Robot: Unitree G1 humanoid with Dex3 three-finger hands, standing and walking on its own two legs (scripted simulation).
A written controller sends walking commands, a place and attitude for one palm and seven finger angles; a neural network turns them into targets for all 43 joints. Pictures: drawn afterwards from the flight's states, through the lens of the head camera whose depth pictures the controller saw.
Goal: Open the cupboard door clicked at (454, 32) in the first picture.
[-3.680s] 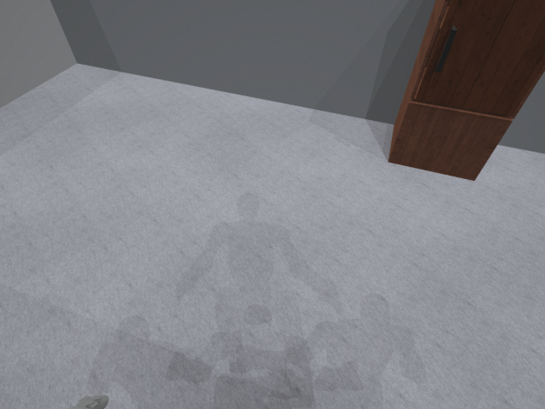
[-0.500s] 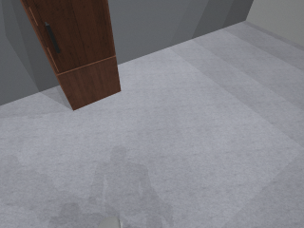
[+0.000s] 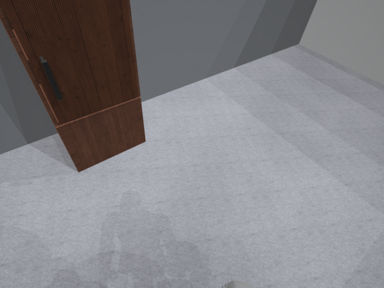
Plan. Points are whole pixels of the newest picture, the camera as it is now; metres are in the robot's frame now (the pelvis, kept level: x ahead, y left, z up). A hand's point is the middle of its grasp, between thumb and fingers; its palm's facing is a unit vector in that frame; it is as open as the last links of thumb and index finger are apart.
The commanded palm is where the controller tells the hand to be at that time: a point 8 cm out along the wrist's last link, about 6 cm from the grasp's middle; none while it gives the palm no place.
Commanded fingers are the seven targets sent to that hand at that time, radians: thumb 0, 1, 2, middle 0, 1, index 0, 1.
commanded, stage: walk to a spot facing it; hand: left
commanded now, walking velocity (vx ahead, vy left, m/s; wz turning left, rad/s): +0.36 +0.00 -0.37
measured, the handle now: (51, 78) +0.84 +0.65 -0.10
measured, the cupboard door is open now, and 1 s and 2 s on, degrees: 0 0 0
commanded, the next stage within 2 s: turn to face it in 0.54 s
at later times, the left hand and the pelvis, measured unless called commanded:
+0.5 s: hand (171, 214) +0.35 +0.08 -0.17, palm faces -0.18 -0.96 -0.21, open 7.4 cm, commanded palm none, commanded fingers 0.00 0.90 0.90 -0.20 -0.30 -0.20 -0.30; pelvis +0.22 -0.08 -0.02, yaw -10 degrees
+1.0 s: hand (158, 209) +0.37 +0.13 -0.20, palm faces +0.06 -0.99 -0.16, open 7.4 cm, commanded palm none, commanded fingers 0.00 0.90 0.90 -0.20 -0.30 -0.20 -0.30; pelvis +0.38 -0.05 -0.02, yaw -1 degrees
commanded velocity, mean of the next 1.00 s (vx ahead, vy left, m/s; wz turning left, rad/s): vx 0.19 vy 0.00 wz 0.14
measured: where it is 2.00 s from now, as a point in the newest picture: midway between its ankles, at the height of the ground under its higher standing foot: (210, 266)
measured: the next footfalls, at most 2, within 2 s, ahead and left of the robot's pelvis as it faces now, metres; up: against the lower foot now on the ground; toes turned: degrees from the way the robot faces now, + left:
right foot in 0.36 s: +0.29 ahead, -0.15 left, +0.00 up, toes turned -17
left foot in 0.88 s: +0.51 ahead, +0.01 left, +0.00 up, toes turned +5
